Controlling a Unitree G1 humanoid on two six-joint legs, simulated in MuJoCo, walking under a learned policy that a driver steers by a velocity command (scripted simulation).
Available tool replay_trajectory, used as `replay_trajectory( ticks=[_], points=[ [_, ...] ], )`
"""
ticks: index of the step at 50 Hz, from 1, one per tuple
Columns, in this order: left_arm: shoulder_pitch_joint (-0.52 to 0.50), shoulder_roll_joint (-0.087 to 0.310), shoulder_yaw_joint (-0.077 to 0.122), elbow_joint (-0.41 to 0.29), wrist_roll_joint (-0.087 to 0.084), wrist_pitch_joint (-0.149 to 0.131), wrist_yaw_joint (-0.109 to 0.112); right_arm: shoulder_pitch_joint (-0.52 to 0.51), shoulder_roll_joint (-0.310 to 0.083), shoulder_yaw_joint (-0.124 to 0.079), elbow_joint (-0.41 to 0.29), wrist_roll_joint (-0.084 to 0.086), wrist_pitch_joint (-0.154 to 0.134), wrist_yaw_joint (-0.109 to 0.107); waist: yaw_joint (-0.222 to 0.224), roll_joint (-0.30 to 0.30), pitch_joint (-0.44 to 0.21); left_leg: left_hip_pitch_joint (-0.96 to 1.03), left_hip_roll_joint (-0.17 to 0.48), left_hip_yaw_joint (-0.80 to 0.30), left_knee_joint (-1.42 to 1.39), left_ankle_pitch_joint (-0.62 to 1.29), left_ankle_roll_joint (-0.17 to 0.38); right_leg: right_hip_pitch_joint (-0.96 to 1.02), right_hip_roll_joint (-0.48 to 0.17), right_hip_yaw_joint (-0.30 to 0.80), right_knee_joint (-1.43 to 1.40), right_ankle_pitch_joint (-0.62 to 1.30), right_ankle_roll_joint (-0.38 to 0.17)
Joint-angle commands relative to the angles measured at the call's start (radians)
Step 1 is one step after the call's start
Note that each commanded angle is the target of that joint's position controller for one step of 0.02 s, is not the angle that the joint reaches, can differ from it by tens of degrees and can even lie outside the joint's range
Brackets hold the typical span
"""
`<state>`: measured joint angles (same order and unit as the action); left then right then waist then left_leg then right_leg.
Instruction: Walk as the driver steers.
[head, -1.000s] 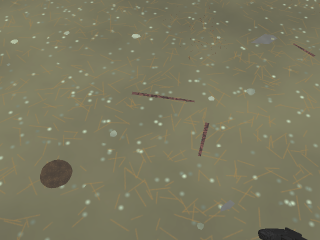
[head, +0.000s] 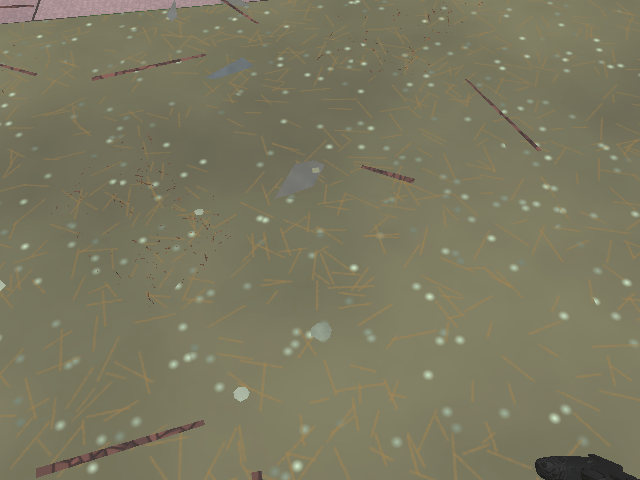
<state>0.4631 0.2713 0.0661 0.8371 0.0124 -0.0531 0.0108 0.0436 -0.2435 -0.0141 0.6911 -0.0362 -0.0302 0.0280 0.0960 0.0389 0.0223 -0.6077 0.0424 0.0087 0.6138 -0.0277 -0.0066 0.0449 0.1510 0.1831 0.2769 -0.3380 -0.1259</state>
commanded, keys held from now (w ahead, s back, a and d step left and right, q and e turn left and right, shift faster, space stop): q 0.74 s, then no key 0.22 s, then e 0.04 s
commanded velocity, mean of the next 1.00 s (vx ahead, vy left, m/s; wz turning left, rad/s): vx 0.11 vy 0.00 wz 0.35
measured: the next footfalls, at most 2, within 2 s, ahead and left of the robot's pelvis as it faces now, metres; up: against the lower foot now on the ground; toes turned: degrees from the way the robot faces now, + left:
left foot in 0.06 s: +0.21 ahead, +0.11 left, +0.00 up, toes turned +1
right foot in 0.64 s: +0.24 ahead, -0.07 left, +0.00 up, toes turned +24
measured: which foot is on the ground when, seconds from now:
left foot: up 0.00-0.04, down 0.06-0.64, up 0.66-1.00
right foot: down 0.00-0.08, up 0.10-0.62, down 0.64-1.00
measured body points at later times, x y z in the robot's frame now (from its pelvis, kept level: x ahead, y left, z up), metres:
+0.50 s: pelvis +0.14 +0.03 +0.01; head +0.17 +0.05 +0.46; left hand +0.24 +0.31 -0.11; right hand +0.24 -0.24 -0.11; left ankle +0.17 +0.11 -0.73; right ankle +0.22 -0.11 -0.69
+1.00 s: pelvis +0.16 +0.00 +0.01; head +0.19 +0.00 +0.46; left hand +0.12 +0.28 -0.10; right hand +0.38 -0.19 -0.12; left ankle +0.07 +0.10 -0.70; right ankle +0.20 -0.09 -0.73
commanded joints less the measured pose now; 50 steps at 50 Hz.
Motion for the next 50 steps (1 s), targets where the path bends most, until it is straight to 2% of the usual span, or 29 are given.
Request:
replay_trajectory(
  ticks=[1,2,3,4,5,6,7,8,9,10,12,14,19,22,26,28,30,31,32,33,34,35,36,37,38,41,44,48,50],
  points=[
    [0.012,0.145,0.026,-0.025,0.005,-0.020,0.011,0.021,-0.105,-0.030,-0.047,0.000,-0.033,-0.009,-0.059,-0.128,-0.006,0.177,-0.069,0.038,-0.090,-0.053,0.069,0.006,-0.273,0.071,0.119,0.963,-0.019],
    [-0.005,0.152,0.025,-0.018,0.004,-0.022,0.010,0.151,-0.120,-0.039,-0.002,0.000,-0.044,-0.019,-0.121,-0.118,-0.061,0.309,-0.098,0.052,-0.152,-0.012,0.092,0.016,-0.240,0.035,0.266,1.068,0.004],
    [-0.018,0.144,0.020,-0.020,-0.002,-0.028,0.009,0.287,-0.141,-0.046,0.035,-0.007,-0.060,-0.030,-0.185,-0.101,-0.137,0.512,-0.031,-0.002,-0.179,0.123,0.120,-0.075,-0.201,0.001,0.448,0.944,0.026],
    [0.047,0.074,0.004,-0.048,-0.015,-0.031,0.010,0.423,-0.234,-0.065,0.049,-0.020,-0.066,-0.037,-0.185,0.085,-0.293,0.799,0.242,-0.290,-0.066,0.563,0.213,-0.278,-0.108,-0.068,0.778,0.434,0.062],
    [0.175,0.082,0.008,-0.020,-0.037,-0.021,0.013,0.419,-0.246,-0.079,0.071,0.015,-0.046,-0.026,-0.127,0.254,-0.408,0.915,0.394,-0.625,-0.143,0.849,0.380,-0.467,0.029,-0.126,1.052,-0.206,0.107],
    [0.108,0.126,0.010,-0.013,0.010,-0.012,0.014,0.331,-0.181,-0.067,0.044,0.049,-0.036,-0.014,-0.106,0.064,-0.307,0.801,0.336,-0.576,-0.186,0.792,0.364,-0.527,-0.046,-0.081,1.087,-0.139,0.108],
    [-0.006,0.114,0.004,-0.035,0.021,-0.010,0.008,0.245,-0.120,-0.051,0.033,0.050,-0.036,-0.012,-0.102,0.002,-0.191,0.695,0.281,-0.448,-0.203,0.719,0.338,-0.566,-0.085,-0.085,1.055,-0.091,0.114],
    [-0.070,0.104,0.000,-0.055,0.024,-0.006,0.005,0.213,-0.095,-0.043,0.034,0.043,-0.033,-0.013,-0.093,-0.026,-0.114,0.601,0.227,-0.372,-0.239,0.691,0.308,-0.582,-0.115,-0.100,1.010,-0.072,0.117],
    [-0.105,0.102,-0.001,-0.076,0.029,0.008,-0.001,0.216,-0.104,-0.045,0.046,0.046,-0.031,-0.017,-0.081,-0.015,-0.080,0.537,0.184,-0.326,-0.269,0.648,0.283,-0.574,-0.139,-0.102,0.958,-0.056,0.124],
    [-0.093,0.091,-0.005,-0.074,0.032,0.023,-0.004,0.222,-0.115,-0.048,0.058,0.043,-0.028,-0.018,-0.064,0.000,-0.075,0.483,0.153,-0.296,-0.283,0.635,0.262,-0.530,-0.144,-0.113,0.919,-0.042,0.131],
    [-0.077,0.072,-0.011,-0.074,0.027,0.043,-0.003,0.235,-0.142,-0.058,0.066,0.037,-0.026,-0.016,-0.047,0.018,-0.101,0.434,0.126,-0.266,-0.289,0.661,0.259,-0.490,-0.135,-0.131,0.872,-0.035,0.147],
    [-0.103,0.066,-0.014,-0.084,0.024,0.054,0.001,0.239,-0.163,-0.067,0.065,0.031,-0.018,-0.017,-0.047,0.028,-0.115,0.399,0.111,-0.257,-0.295,0.612,0.261,-0.495,-0.137,-0.141,0.823,-0.020,0.161],
    [-0.241,0.075,-0.014,-0.121,0.020,0.082,0.014,0.279,-0.178,-0.083,0.059,0.026,0.022,-0.025,-0.092,0.055,-0.094,0.366,0.083,-0.348,-0.334,0.131,0.231,-0.548,-0.151,-0.130,0.705,0.027,0.174],
    [-0.310,0.073,-0.017,-0.139,0.014,0.084,0.020,0.299,-0.184,-0.093,0.055,0.022,0.039,-0.031,-0.121,0.071,-0.061,0.384,0.077,-0.423,-0.342,-0.084,0.223,-0.573,-0.144,-0.113,0.623,0.017,0.173],
    [-0.338,0.072,-0.024,-0.154,-0.004,0.069,0.030,0.300,-0.192,-0.104,0.047,0.012,0.057,-0.031,-0.138,0.089,-0.054,0.413,0.075,-0.496,-0.297,-0.040,0.222,-0.516,-0.108,-0.106,0.502,-0.047,0.157],
    [-0.313,0.076,-0.026,-0.154,-0.014,0.058,0.035,0.279,-0.195,-0.107,0.041,0.011,0.064,-0.029,-0.128,0.101,-0.060,0.419,0.071,-0.533,-0.268,0.054,0.211,-0.449,-0.087,-0.104,0.410,-0.074,0.139],
    [-0.241,0.075,-0.027,-0.140,-0.019,0.045,0.043,0.236,-0.191,-0.107,0.031,0.020,0.070,-0.028,-0.084,0.098,-0.059,0.384,0.041,-0.549,-0.233,0.066,0.166,-0.316,-0.078,-0.107,0.211,-0.007,0.120],
    [-0.201,0.090,-0.023,-0.131,-0.012,0.036,0.050,0.212,-0.179,-0.103,0.023,0.030,0.071,-0.030,-0.060,0.075,-0.057,0.325,0.002,-0.529,-0.195,-0.021,0.120,-0.211,-0.110,-0.088,0.063,0.077,0.110],
    [-0.221,0.160,-0.010,-0.141,0.004,0.031,0.058,0.250,-0.118,-0.088,0.014,0.038,0.068,-0.031,-0.098,-0.080,-0.067,0.239,-0.087,-0.419,-0.058,-0.294,0.061,-0.131,-0.294,0.082,-0.049,0.054,0.065],
    [-0.302,0.249,0.005,-0.179,0.012,0.040,0.056,0.284,-0.099,-0.085,-0.006,0.044,0.064,-0.038,-0.133,-0.271,-0.041,0.063,-0.252,-0.176,0.138,-0.539,0.017,-0.119,-0.528,0.344,-0.082,0.233,-0.043],
    [-0.272,0.212,0.005,-0.166,0.014,0.049,0.049,0.278,-0.195,-0.108,0.015,0.006,0.067,-0.041,-0.117,-0.183,-0.046,0.091,-0.175,-0.131,0.352,-0.570,0.002,-0.197,-0.558,0.294,-0.021,0.430,-0.125],
    [-0.290,0.143,-0.014,-0.174,0.005,0.050,0.043,0.278,-0.202,-0.114,0.028,0.006,0.070,-0.037,-0.137,-0.123,-0.039,0.111,-0.152,-0.131,0.430,-0.526,-0.002,-0.220,-0.504,0.205,0.000,0.503,-0.122],
    [-0.322,0.110,-0.022,-0.179,0.003,0.051,0.039,0.287,-0.189,-0.113,0.045,0.007,0.079,-0.032,-0.151,-0.103,-0.013,0.118,-0.140,-0.122,0.491,-0.468,-0.013,-0.242,-0.434,0.096,0.012,0.522,-0.090],
    [-0.342,0.106,-0.024,-0.187,0.007,0.052,0.041,0.291,-0.181,-0.112,0.050,0.007,0.089,-0.024,-0.159,-0.141,-0.022,0.103,-0.138,-0.107,0.539,-0.424,-0.021,-0.218,-0.384,0.028,0.023,0.532,-0.062],
    [-0.327,0.105,-0.024,-0.188,0.011,0.052,0.041,0.293,-0.171,-0.106,0.053,0.011,0.095,-0.015,-0.145,-0.178,-0.028,0.093,-0.142,-0.098,0.566,-0.413,-0.033,-0.200,-0.361,-0.012,0.038,0.611,-0.060],
    [-0.240,0.120,-0.015,-0.159,0.011,0.047,0.034,0.226,-0.149,-0.092,0.034,0.025,0.102,-0.007,-0.100,-0.178,-0.045,0.069,-0.149,-0.100,0.516,-0.400,-0.051,-0.115,-0.361,-0.036,0.066,0.688,-0.079],
    [-0.203,0.131,-0.009,-0.134,0.008,0.041,0.030,0.188,-0.129,-0.077,0.031,0.025,0.107,-0.011,-0.079,-0.192,-0.057,0.096,-0.139,-0.105,0.378,-0.416,-0.052,-0.064,-0.379,-0.027,0.078,0.674,-0.091],
    [-0.212,0.146,-0.005,-0.114,0.014,0.044,0.013,0.159,-0.103,-0.053,0.037,0.035,0.110,-0.020,-0.070,-0.222,-0.065,0.278,-0.115,-0.033,0.132,-0.455,-0.026,-0.136,-0.374,-0.046,0.094,0.630,-0.090],
    [-0.203,0.133,-0.013,-0.089,0.014,0.049,0.005,0.168,-0.085,-0.041,0.054,0.039,0.107,-0.031,-0.077,-0.231,-0.063,0.378,-0.107,-0.013,-0.046,-0.399,-0.008,-0.170,-0.359,-0.025,0.108,0.635,-0.083]
  ],
)
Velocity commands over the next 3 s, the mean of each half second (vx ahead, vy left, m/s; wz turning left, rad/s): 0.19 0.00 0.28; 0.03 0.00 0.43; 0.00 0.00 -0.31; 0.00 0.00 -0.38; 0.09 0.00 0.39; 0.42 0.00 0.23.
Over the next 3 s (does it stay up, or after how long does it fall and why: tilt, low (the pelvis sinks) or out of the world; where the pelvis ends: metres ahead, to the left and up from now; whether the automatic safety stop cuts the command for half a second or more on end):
stays up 0.33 0.13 0.01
